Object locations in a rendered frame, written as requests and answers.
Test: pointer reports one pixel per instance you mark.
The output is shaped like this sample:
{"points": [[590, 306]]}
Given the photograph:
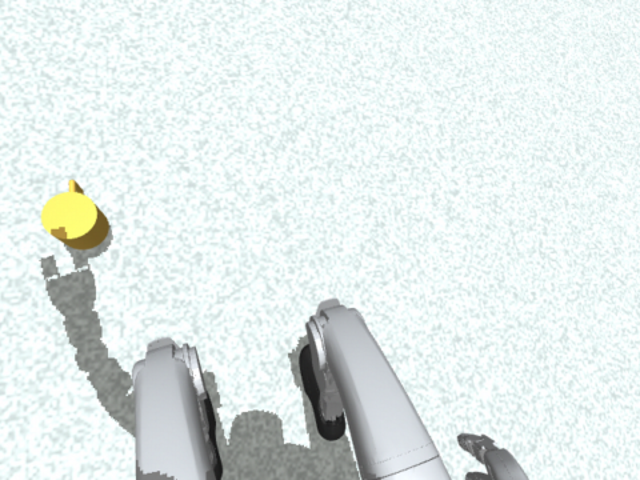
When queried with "mug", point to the mug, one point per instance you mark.
{"points": [[74, 219]]}

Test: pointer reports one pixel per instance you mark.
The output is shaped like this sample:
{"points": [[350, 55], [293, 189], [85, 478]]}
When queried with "right robot foot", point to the right robot foot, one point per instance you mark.
{"points": [[329, 430]]}

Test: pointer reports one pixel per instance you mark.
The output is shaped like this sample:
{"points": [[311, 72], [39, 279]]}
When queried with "right robot hand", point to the right robot hand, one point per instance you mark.
{"points": [[500, 464]]}

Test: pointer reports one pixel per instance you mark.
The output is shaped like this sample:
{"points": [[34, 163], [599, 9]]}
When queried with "left robot foot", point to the left robot foot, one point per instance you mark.
{"points": [[217, 465]]}

